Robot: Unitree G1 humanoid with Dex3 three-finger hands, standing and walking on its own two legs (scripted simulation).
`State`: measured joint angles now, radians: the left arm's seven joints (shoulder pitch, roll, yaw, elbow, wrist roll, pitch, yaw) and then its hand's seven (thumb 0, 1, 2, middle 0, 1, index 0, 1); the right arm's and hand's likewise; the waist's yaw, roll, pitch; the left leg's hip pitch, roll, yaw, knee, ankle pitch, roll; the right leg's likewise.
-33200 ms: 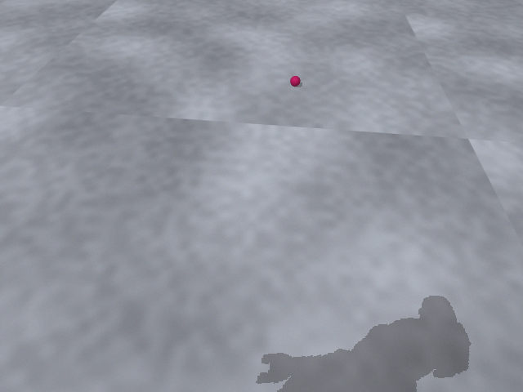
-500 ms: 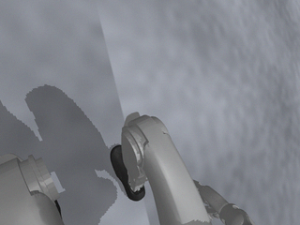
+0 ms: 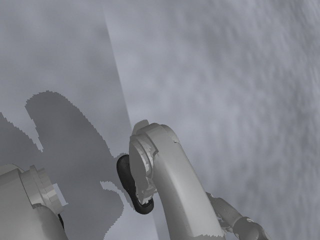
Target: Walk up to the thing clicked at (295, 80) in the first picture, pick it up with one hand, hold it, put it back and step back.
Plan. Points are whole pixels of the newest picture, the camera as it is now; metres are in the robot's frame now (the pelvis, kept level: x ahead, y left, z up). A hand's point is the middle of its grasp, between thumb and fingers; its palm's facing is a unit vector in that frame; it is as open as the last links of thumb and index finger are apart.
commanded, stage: open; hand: left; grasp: from above
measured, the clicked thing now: out of the picture +0.45 +0.38 -0.27
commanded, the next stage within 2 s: withdraw in 0.18 s
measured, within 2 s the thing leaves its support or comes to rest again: neither
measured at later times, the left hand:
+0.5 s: hand out of the picture +0.46 +0.37 -0.22, palm faces -0.35 -0.13 -0.93, open 14.0 cm
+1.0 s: hand out of the picture +0.42 +0.38 -0.07, palm faces -0.49 -0.13 -0.87, open 14.0 cm
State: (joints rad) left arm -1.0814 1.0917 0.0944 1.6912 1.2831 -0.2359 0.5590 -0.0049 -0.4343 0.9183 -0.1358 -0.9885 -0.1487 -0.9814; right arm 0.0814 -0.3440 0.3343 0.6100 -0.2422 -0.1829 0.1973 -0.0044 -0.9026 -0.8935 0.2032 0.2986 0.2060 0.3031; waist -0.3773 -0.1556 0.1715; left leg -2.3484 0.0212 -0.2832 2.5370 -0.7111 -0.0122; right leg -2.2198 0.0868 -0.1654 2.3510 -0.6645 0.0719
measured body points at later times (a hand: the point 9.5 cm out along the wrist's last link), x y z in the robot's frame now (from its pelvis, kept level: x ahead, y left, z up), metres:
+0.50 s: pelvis +0.00 +0.00 +0.00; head +0.27 +0.14 +0.33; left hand +0.47 +0.37 -0.17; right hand +0.08 -0.25 -0.06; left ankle +0.06 +0.13 -0.27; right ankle +0.12 -0.12 -0.27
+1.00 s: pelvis -0.01 -0.01 +0.06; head +0.21 +0.10 +0.44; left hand +0.44 +0.38 -0.02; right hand +0.11 -0.27 -0.04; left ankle +0.06 +0.13 -0.27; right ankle +0.12 -0.12 -0.27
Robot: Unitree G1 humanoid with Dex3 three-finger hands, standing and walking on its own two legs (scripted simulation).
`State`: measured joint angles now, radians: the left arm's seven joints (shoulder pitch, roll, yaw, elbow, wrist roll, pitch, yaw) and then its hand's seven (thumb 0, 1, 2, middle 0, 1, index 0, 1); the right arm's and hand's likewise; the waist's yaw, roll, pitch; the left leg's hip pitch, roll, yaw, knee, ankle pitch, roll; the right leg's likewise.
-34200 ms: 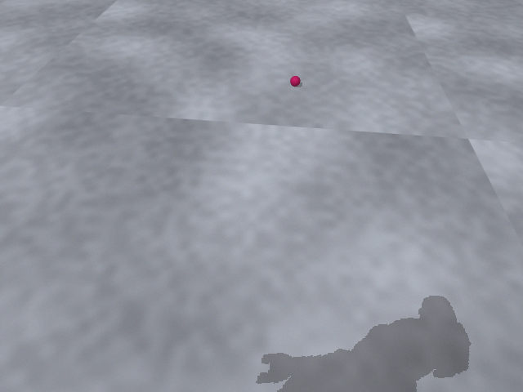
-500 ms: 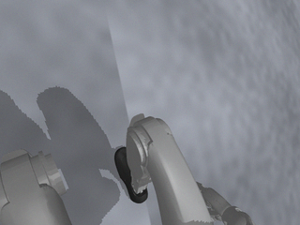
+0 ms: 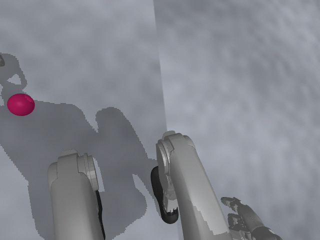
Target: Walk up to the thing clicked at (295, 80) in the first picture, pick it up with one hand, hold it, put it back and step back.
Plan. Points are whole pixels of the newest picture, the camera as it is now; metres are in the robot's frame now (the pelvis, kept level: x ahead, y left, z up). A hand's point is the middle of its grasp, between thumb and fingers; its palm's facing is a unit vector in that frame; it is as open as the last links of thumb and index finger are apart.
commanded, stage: withdraw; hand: left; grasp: from above
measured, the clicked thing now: (21, 104) +0.51 +0.33 -0.33
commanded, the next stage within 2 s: home in 0.18 s
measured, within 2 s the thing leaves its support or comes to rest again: neither
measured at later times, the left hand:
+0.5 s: hand out of the picture +0.51 +0.33 -0.17, palm faces -0.35 -0.08 -0.93, open 12.9 cm
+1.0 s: hand out of the picture +0.33 +0.27 +0.05, palm faces -0.17 -0.74 -0.65, open 7.5 cm
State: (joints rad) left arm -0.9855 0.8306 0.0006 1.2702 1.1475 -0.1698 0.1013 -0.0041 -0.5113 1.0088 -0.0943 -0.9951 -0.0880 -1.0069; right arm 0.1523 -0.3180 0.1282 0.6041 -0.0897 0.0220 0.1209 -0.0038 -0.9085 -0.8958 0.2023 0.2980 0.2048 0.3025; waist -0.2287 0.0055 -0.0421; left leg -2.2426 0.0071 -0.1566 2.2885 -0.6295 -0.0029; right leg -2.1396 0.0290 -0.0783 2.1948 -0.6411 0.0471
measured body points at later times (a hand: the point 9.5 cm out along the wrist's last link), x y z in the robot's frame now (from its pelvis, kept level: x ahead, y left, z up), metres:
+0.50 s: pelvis +0.01 +0.00 -0.03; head +0.26 +0.08 +0.34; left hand +0.52 +0.33 -0.12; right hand +0.05 -0.25 -0.13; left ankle +0.09 +0.13 -0.33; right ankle +0.11 -0.13 -0.33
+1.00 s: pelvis +0.02 +0.00 +0.15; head +0.18 +0.05 +0.57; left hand +0.33 +0.31 +0.09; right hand +0.24 -0.24 +0.05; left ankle +0.09 +0.13 -0.33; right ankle +0.11 -0.13 -0.33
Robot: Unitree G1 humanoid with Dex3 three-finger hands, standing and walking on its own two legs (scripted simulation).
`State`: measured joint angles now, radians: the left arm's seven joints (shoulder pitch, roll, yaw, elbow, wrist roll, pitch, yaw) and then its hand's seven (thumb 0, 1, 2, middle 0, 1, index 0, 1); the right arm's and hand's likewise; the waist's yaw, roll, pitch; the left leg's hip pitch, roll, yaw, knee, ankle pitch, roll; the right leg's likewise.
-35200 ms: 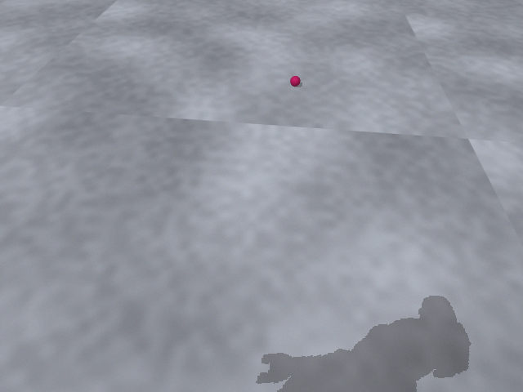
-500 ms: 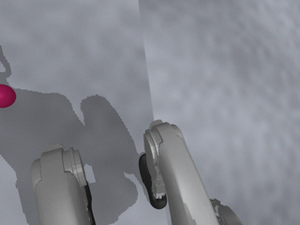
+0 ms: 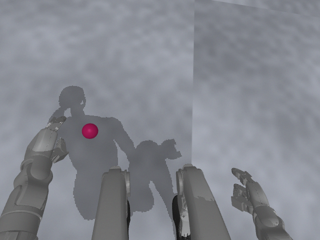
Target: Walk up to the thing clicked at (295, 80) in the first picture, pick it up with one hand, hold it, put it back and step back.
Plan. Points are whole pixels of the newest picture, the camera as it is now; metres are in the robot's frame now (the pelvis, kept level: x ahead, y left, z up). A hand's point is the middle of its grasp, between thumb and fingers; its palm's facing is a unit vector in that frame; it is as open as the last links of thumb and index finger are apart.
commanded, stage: home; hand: left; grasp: from above
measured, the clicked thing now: (90, 131) +0.52 +0.28 -0.48
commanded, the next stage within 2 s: none
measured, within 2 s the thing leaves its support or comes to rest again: neither
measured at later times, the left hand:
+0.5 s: hand (41, 176) +0.25 +0.20 +0.10, palm faces +0.11 -0.97 -0.23, open 7.4 cm
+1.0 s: hand (25, 198) +0.22 +0.19 +0.15, palm faces +0.13 -0.97 -0.20, open 7.4 cm
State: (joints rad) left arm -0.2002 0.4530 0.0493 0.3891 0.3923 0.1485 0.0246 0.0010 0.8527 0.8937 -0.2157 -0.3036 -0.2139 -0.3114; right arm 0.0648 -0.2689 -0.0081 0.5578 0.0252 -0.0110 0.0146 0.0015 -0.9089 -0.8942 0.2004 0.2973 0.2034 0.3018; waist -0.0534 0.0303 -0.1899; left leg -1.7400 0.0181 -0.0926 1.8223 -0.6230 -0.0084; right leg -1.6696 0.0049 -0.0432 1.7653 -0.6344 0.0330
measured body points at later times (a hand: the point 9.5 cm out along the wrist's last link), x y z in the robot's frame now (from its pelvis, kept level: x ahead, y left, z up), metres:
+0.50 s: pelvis +0.06 +0.00 +0.17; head +0.12 +0.02 +0.62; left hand +0.24 +0.25 +0.12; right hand +0.22 -0.23 +0.09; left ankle +0.08 +0.12 -0.48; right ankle +0.08 -0.14 -0.48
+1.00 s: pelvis +0.08 +0.00 +0.20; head +0.09 +0.00 +0.65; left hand +0.21 +0.24 +0.17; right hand +0.27 -0.23 +0.15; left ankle +0.08 +0.12 -0.48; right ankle +0.08 -0.14 -0.48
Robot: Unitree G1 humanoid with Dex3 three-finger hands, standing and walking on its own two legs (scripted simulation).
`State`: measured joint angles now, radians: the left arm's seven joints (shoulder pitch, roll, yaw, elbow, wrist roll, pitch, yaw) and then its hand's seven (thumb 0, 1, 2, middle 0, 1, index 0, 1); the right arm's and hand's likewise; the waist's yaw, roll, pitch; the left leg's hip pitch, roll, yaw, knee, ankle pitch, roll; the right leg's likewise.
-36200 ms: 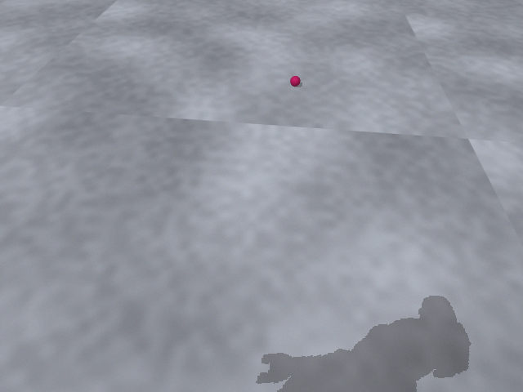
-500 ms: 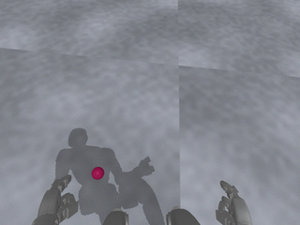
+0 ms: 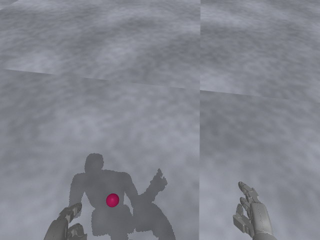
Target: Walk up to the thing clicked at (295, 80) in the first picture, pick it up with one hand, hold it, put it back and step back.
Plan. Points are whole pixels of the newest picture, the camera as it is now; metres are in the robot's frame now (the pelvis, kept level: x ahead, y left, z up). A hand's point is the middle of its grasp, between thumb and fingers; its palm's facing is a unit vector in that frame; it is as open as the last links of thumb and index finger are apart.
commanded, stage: home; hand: left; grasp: from above
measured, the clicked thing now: (112, 200) +0.46 +0.25 -0.68
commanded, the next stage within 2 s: stand in 1.66 s
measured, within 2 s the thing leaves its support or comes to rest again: neither
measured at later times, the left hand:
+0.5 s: hand (86, 238) +0.16 +0.18 -0.05, palm faces +0.04 -0.98 -0.20, open 7.4 cm
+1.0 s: hand (86, 235) +0.16 +0.18 -0.05, palm faces +0.04 -0.98 -0.20, open 7.4 cm
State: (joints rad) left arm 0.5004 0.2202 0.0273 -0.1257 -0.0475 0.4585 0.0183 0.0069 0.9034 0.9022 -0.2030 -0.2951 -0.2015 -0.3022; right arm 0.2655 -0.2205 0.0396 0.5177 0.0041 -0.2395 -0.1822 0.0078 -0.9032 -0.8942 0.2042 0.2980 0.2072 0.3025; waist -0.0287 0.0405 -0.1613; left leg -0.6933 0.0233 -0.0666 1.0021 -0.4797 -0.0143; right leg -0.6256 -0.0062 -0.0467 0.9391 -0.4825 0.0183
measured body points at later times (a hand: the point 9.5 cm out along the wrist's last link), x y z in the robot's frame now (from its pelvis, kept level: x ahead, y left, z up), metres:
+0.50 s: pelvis +0.00 +0.00 +0.00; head +0.01 +0.00 +0.45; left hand +0.16 +0.23 -0.03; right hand +0.15 -0.25 -0.07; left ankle +0.01 +0.12 -0.68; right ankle -0.01 -0.13 -0.68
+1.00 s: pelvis +0.00 +0.00 +0.00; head +0.02 +0.00 +0.45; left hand +0.16 +0.23 -0.03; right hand +0.16 -0.24 -0.06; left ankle +0.01 +0.12 -0.68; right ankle -0.01 -0.13 -0.68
